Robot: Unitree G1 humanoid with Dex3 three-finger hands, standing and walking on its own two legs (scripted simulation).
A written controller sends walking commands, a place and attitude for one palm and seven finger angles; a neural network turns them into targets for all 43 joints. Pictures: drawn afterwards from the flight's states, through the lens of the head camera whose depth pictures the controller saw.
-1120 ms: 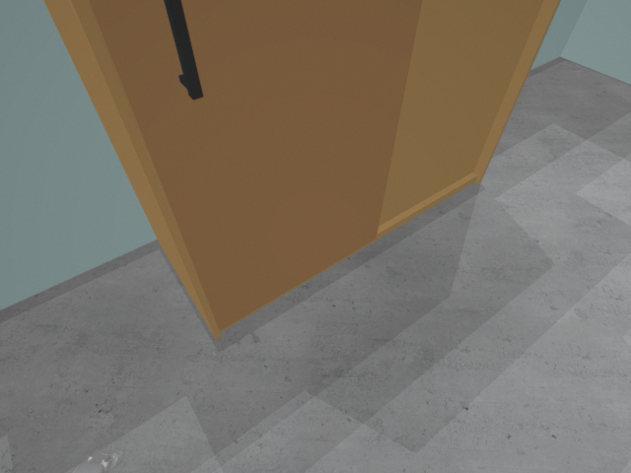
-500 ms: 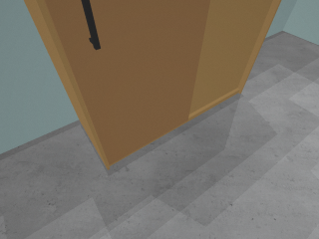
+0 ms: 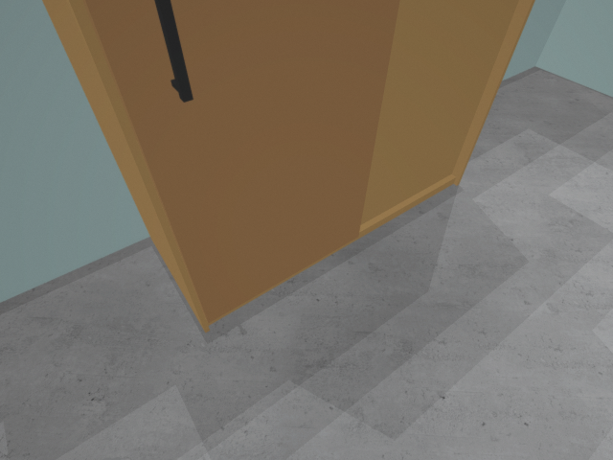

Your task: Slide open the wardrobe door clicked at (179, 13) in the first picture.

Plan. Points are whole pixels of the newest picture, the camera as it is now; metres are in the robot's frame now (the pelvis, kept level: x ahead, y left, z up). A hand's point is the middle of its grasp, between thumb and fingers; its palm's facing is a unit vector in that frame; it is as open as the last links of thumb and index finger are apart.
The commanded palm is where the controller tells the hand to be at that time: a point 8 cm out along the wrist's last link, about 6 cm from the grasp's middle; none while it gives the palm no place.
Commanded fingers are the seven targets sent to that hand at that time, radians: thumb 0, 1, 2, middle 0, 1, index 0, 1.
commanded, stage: look at it before walking up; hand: left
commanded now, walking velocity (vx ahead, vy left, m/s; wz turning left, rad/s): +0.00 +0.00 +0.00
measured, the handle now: (168, 40) +0.71 +0.28 +0.22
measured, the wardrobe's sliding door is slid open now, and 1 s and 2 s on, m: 0.00 0.00 0.00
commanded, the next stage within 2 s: walk to a spot facing it in 0.32 s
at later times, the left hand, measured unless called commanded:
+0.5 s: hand out of the picture +0.08 +0.25 -0.15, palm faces -0.03 -0.94 -0.34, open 7.4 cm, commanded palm none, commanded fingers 0.00 0.90 0.90 -0.20 -0.30 -0.20 -0.30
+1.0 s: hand out of the picture +0.04 +0.16 -0.17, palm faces -0.19 -0.95 -0.25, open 7.4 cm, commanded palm none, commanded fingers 0.00 0.90 0.90 -0.20 -0.30 -0.20 -0.30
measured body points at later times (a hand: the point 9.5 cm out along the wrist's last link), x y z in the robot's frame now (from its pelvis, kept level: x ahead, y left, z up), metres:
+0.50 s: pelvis +0.00 +0.00 +0.00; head +0.01 +0.00 +0.45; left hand +0.08 +0.30 -0.13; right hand +0.08 -0.30 -0.13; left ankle +0.00 +0.13 -0.75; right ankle +0.00 -0.11 -0.75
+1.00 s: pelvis -0.03 -0.02 -0.01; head +0.01 -0.05 +0.44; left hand +0.05 +0.21 -0.15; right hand -0.01 -0.29 -0.16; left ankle -0.02 +0.14 -0.67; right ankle -0.01 -0.10 -0.75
